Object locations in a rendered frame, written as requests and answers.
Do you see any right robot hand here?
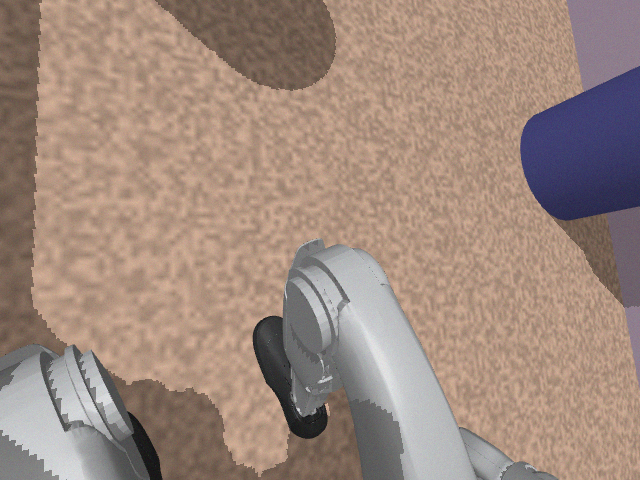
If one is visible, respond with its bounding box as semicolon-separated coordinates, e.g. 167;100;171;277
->
459;427;515;480

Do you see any right robot foot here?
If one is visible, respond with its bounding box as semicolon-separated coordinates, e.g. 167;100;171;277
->
253;316;327;439

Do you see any right robot arm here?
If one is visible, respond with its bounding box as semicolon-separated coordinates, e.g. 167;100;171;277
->
501;461;559;480

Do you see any left robot foot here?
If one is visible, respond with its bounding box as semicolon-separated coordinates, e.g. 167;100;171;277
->
127;411;163;480

